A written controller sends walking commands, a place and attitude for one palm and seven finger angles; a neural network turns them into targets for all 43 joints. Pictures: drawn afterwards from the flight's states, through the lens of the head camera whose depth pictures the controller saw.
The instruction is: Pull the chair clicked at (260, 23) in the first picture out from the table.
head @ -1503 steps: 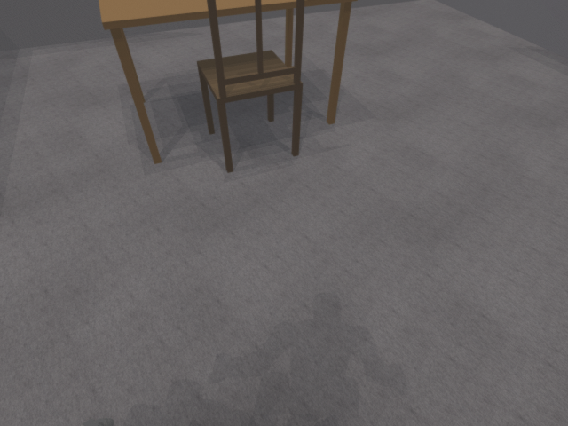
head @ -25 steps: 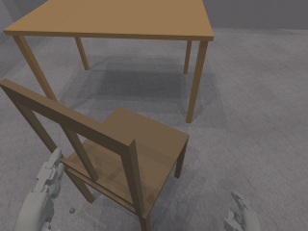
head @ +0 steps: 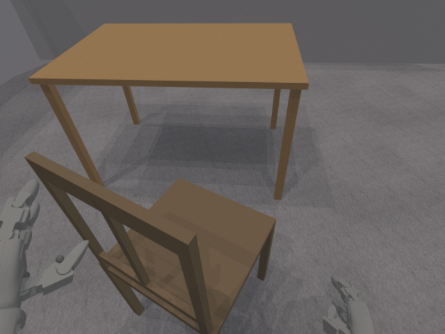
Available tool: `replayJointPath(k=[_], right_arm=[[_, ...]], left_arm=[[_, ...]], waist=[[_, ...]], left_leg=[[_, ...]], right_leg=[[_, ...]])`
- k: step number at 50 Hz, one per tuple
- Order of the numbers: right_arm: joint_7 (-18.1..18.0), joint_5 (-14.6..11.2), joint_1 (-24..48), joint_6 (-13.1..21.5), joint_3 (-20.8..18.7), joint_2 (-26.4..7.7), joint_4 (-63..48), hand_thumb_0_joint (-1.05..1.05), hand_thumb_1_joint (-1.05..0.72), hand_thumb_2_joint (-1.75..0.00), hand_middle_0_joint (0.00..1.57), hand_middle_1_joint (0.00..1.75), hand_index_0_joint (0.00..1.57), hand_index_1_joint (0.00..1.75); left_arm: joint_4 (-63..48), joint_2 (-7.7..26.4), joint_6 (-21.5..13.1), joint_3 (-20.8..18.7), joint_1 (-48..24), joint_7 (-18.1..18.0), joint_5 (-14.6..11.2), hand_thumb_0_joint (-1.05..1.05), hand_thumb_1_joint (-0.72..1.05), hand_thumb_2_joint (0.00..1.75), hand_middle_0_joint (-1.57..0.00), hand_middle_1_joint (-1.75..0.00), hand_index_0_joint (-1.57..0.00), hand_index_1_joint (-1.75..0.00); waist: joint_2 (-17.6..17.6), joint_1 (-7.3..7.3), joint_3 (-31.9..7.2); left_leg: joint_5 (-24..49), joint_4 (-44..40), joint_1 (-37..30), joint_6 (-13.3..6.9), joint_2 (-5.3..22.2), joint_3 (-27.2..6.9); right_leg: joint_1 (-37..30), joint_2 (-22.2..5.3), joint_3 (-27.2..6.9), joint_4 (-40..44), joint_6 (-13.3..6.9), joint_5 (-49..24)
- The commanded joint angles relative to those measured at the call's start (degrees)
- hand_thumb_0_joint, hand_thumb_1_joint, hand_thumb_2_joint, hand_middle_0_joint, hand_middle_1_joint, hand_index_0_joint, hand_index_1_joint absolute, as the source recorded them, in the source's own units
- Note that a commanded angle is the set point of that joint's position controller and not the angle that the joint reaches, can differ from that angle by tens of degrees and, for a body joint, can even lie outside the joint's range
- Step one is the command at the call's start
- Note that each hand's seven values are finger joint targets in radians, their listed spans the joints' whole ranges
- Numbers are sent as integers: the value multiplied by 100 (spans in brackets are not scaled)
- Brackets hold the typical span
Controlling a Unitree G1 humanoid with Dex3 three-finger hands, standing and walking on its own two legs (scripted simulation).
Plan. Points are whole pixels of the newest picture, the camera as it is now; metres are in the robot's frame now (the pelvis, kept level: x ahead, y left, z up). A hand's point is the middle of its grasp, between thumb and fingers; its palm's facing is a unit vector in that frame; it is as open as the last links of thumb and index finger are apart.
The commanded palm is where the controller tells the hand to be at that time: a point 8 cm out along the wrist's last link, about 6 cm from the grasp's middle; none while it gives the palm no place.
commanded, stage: draw the hand back to the body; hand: left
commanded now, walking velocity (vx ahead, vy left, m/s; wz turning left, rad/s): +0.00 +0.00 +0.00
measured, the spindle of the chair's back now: (129, 251) +0.30 +0.26 -0.08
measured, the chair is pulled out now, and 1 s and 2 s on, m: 0.56 0.56 0.56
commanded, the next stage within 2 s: step back with the hand held close in 0.50 s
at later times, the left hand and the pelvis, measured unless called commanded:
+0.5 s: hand (49, 237) +0.19 +0.26 +0.17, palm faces +0.45 -0.79 -0.40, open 7.5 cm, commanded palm +0.14 +0.30 +0.18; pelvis +0.00 +0.00 +0.01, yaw -1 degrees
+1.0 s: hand (39, 254) +0.17 +0.26 +0.16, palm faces +0.35 -0.79 -0.51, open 7.4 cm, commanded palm +0.11 +0.31 +0.18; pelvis -0.04 +0.01 +0.01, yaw -1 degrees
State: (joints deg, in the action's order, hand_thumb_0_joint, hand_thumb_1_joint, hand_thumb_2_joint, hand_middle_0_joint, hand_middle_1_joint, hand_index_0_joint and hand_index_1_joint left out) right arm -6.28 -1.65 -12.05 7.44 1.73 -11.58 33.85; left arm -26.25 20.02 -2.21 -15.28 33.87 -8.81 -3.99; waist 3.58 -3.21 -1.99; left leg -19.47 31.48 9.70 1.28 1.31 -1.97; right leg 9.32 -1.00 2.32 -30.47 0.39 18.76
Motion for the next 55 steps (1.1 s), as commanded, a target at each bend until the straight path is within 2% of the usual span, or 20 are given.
replayJointPath(k=[1,6,8,10,15,16,17,27,30,31,32,33,35,38,41,42,44,47,49,55], right_arm=[[16,31,765,342,-227,-576,-820,0,-90,-90,20,30,20,30],[61,40,801,306,-244,-626,-691,0,-90,-90,20,30,20,30],[95,45,822,287,-260,-618,-655,0,-90,-90,20,30,20,30],[142,39,851,235,-298,-648,-675,0,-90,-90,20,30,20,30],[150,44,881,242,-332,-641,-694,0,-90,-90,20,30,20,30],[147,42,873,260,-329,-649,-713,0,-90,-90,20,30,20,30],[135,43,900,265,-315,-637,-684,0,-90,-90,20,30,20,30],[98,32,934,317,-319,-646,-641,0,-90,-90,20,30,20,30],[104,38,923,331,-327,-658,-653,0,-90,-90,20,30,20,30],[125,43,937,344,-307,-651,-664,0,-90,-90,20,30,20,30],[171,7,794,225,-260,-735,-906,0,-90,-90,20,30,20,30],[180,25,804,177,-327,-720,-710,0,-90,-90,20,30,20,30],[222,65,817,21,-372,-760,-782,0,-90,-90,20,30,20,30],[230,80,849,-168,-416,-802,-882,0,-90,-90,20,30,20,30],[205,88,870,-292,-454,-775,-981,0,-90,-90,20,30,20,30],[177,79,887,-317,-463,-793,-999,0,-90,-90,20,30,20,30],[146,72,862,-345,-464,-738,-1030,0,-90,-90,20,30,20,30],[103,71,878,-354,-486,-737,-1024,0,-90,-90,20,30,20,30],[101,74,843,-352,-474,-718,-1044,0,-90,-90,20,30,20,30],[100,71,798,-293,-462,-724,-1023,0,-90,-90,20,30,20,30]], left_arm=[[-1090,1064,-445,-1034,-728,-83,-13,0,72,81,-18,-26,-18,-26],[-936,1264,-532,-1369,-1308,-52,-73,0,90,90,-20,-30,-20,-30],[-534,950,-502,-1163,-1002,15,-92,0,90,90,-20,-30,-20,-30],[-555,895,-497,-1081,-922,61,-102,0,90,90,-20,-30,-20,-30],[-896,1163,-554,-1273,-958,52,-80,0,90,90,-20,-30,-20,-30],[-1049,1217,-577,-1298,-1024,43,-70,0,90,90,-20,-30,-20,-30],[-1073,1288,-563,-1353,-1097,41,-66,0,90,90,-20,-30,-20,-30],[-750,1112,-584,-1225,-1169,35,-73,0,90,90,-20,-30,-20,-30],[-766,1123,-612,-1241,-1127,35,-77,0,90,90,-20,-30,-20,-30],[-830,848,-610,-893,-1187,75,-59,0,90,90,-20,-30,-20,-30],[-1404,1817,-950,-1823,-2301,15,-19,0,90,90,-20,-30,-20,-30],[-1061,1667,-1020,-1754,-1870,37,9,0,90,90,-20,-30,-20,-30],[-578,1109,-988,-1350,-872,106,25,0,90,90,-20,-30,-20,-30],[-766,1075,-1012,-1349,-412,91,51,0,90,90,-20,-30,-20,-30],[-1109,1258,-1010,-1513,-222,29,65,0,90,90,-20,-30,-20,-30],[-1271,1361,-1013,-1578,-269,16,60,0,90,90,-20,-30,-20,-30],[-1327,1365,-1004,-1608,-174,-20,51,0,90,90,-20,-30,-20,-30],[-1544,1519,-1017,-1730,-189,-68,45,0,90,90,-20,-30,-20,-30],[-1522,1418,-1000,-1668,-119,-99,30,0,90,90,-20,-30,-20,-30],[-1476,1378,-1024,-1654,-83,-170,59,0,90,90,-20,-30,-20,-30]], waist=[[-44,37,-56],[92,20,-105],[-135,21,5],[-176,6,-58],[-124,-21,-309],[-59,-18,-378],[181,-19,-230],[-41,8,132],[-106,-9,-24],[25,36,-17],[292,191,537],[-139,202,414],[-471,236,195],[-104,240,-218],[-233,233,-622],[-115,248,-667],[-171,241,-728],[-22,251,-757],[19,248,-712],[130,254,-407]], left_leg=[[1812,-668,-184,-202,0,157],[1966,-801,-376,-189,6,177],[2045,-839,-353,-195,15,177],[2089,-876,-377,-200,29,194],[2178,-876,-480,-213,10,233],[2236,-869,-509,-219,2,234],[2199,-883,-476,-190,1,226],[1557,-1020,-385,-196,9,203],[1557,-1019,-414,-226,6,209],[1556,-1007,-451,-230,-11,234],[1136,-888,14,-287,72,126],[984,-736,89,-287,83,73],[1123,-623,21,-280,85,66],[1778,-774,60,-276,227,25],[2439,-731,6,-295,336,-15],[2579,-734,9,-282,355,-38],[2660,-704,78,-291,419,-58],[2584,-687,218,-287,459,-86],[2400,-717,460,-290,493,-155],[988,-845,1286,-343,526,-260]], right_leg=[[-188,-63,50,627,-118,-1842],[-357,-57,37,747,-119,-1949],[-379,-53,68,757,-106,-2024],[-430,-56,63,772,-98,-2044],[-578,-58,19,808,-86,-2215],[-610,-59,15,805,-88,-2263],[-562,-44,1,859,-105,-2221],[-330,-23,-13,1054,-101,-1483],[-408,-43,-31,1014,-94,-1508],[-368,-56,-41,1015,-86,-1510],[103,-336,-513,1298,-73,-1650],[120,-453,-616,1343,-122,-1754],[135,-509,-615,1252,-126,-1858],[-88,-433,-363,898,-70,-2066],[-235,-367,-266,646,-11,-2416],[-243,-368,-260,579,-14,-2485],[-234,-356,-249,478,8,-2497],[-189,-359,-284,394,5,-2478],[-220,-354,-282,329,7,-2289],[-71,-347,-427,368,-11,-1334]])
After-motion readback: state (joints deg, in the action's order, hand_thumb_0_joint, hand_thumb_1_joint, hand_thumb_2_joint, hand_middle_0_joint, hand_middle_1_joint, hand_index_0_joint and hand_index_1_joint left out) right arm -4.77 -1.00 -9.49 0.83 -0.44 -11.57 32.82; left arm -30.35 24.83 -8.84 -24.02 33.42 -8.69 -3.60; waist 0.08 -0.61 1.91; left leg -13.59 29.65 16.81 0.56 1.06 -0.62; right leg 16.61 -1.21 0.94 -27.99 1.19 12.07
